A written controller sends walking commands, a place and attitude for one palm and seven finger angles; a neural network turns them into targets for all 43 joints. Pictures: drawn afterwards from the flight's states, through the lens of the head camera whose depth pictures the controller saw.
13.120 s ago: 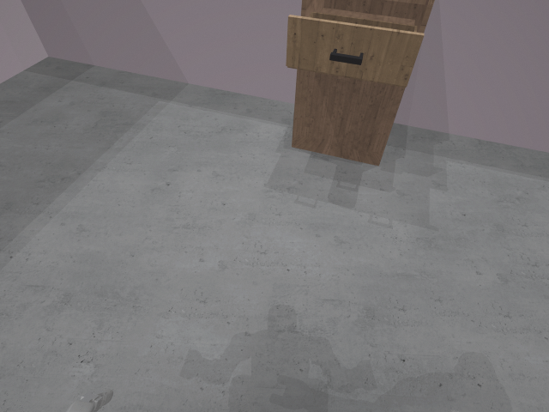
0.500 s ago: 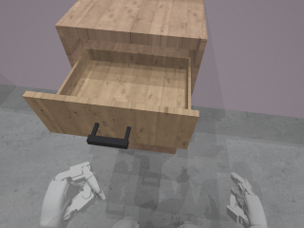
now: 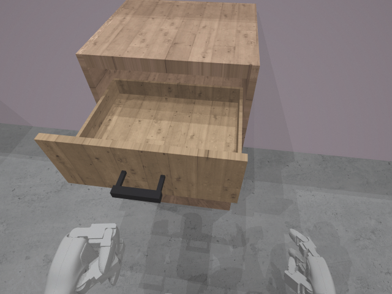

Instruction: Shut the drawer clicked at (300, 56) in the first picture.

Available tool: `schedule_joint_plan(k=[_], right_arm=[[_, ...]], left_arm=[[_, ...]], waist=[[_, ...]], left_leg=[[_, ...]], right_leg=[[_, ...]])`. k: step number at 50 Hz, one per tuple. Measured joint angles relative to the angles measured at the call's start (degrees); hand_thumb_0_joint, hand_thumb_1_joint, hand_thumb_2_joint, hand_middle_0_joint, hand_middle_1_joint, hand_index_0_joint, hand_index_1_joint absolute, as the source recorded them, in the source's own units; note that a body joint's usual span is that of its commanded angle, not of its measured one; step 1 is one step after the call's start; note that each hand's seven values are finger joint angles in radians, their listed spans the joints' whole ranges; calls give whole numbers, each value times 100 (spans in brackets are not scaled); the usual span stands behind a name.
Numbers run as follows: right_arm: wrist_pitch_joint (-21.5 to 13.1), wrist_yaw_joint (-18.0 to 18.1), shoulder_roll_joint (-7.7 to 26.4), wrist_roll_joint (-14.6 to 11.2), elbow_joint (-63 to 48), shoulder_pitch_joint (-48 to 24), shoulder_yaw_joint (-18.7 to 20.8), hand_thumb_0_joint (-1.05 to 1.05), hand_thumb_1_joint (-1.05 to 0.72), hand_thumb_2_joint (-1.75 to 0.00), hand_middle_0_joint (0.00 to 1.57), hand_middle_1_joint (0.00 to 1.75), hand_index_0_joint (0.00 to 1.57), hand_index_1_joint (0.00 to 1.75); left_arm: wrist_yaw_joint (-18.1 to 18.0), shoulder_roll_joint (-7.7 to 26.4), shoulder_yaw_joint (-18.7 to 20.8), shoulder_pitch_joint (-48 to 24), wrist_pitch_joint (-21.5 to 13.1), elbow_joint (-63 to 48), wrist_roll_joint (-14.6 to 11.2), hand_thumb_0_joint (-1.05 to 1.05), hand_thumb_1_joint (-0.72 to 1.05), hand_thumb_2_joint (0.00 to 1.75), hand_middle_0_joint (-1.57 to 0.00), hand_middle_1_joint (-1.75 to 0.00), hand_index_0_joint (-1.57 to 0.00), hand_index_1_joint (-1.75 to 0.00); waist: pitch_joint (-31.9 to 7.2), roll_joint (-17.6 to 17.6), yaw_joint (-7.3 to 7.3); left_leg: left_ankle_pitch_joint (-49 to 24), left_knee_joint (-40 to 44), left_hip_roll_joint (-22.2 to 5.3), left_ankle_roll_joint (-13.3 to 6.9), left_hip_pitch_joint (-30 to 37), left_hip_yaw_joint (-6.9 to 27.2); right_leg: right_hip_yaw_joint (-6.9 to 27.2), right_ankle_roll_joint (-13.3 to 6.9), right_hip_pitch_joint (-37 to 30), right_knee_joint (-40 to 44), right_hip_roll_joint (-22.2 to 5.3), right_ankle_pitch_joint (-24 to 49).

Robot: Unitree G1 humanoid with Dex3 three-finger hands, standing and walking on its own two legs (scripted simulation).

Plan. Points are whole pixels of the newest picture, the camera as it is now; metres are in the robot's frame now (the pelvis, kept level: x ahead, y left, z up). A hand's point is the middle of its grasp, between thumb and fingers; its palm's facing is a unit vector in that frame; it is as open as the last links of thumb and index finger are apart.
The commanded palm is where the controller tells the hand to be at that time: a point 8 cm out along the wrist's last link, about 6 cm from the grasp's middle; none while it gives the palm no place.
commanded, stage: raise the hand and make a fist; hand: left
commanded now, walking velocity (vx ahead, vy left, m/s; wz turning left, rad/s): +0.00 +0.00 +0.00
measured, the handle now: (139, 185) +0.35 +0.16 +0.00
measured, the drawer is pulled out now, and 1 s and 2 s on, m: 0.28 0.28 0.28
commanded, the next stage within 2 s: bring the fist close to the handle in 0.32 s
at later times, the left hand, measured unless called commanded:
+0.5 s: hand (120, 264) +0.16 +0.13 +0.10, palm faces -0.03 -1.00 -0.07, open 3.3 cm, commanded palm +0.13 +0.19 +0.10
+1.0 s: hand (135, 244) +0.21 +0.13 +0.04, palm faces -0.09 -1.00 -0.02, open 3.3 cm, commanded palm +0.19 +0.19 +0.05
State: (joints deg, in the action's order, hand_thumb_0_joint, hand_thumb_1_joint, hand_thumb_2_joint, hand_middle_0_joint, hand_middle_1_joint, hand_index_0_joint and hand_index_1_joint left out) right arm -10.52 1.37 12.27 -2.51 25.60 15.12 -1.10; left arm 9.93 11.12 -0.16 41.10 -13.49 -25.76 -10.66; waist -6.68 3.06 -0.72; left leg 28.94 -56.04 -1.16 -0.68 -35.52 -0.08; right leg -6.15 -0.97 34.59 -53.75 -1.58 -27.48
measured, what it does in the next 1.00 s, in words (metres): stands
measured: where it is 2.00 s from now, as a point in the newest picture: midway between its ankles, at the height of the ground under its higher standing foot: outside the picture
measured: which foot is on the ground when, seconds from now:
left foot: down 0.00-1.00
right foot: down 0.00-1.00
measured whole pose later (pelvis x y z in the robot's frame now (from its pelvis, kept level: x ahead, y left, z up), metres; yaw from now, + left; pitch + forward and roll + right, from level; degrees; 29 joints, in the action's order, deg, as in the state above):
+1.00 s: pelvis +0.00 -0.01 -0.01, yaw +0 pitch +12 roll -1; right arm -12.3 1.5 13.5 -1.1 29.1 13.8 0.0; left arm 10.5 9.6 1.1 27.4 -20.3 -7.7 -10.8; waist -6.1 2.0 1.5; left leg 29.3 -58.8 -1.2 -0.3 -41.9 -0.4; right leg -5.7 -1.5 41.6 -57.4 -1.7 -28.2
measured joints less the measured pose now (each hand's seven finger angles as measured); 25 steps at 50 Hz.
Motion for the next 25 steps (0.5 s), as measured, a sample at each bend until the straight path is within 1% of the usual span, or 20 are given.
schedule_joint_plan(k=[5, 12, 18, 25], right_arm=[[-75, 51, 52, -16, 93, 41, 61, 1, -90, -90, 20, 30, 20, 30], [-214, 64, 103, -20, 198, 18, 118, 1, -90, -90, 20, 30, 20, 30], [-273, 63, 72, -22, 266, -48, 144, 1, -90, -90, 20, 30, 20, 30], [-325, 88, 69, -14, 289, -149, 95, 1, -90, -90, 20, 30, 20, 30]], left_arm=[[-13, 4, 155, -45, -58, 154, -99, 1, 90, 90, -140, -160, -140, -160], [43, 22, 219, -122, -150, 324, -127, 1, 90, 90, -140, -160, -140, -160], [109, 14, 268, -48, -249, 369, -177, 1, 90, 90, -140, -160, -140, -160], [226, -7, 322, -145, -332, 606, -228, 1, 90, 90, -140, -160, -140, -160]], waist=[[21, -12, 64], [37, -24, 85], [11, -8, 67], [65, 2, 21]], left_leg=[[-50, 98, -25, 53, 93, 14], [-107, 194, -57, 113, 148, 34], [-142, 285, -61, 144, 241, 32], [-185, 322, -55, 161, 248, 65]], right_leg=[[-14, -50, -75, 60, 29, 22], [-33, -111, -111, 115, 65, 50], [-31, -137, -181, 158, 72, 56], [-62, -153, -199, 188, 68, 79]])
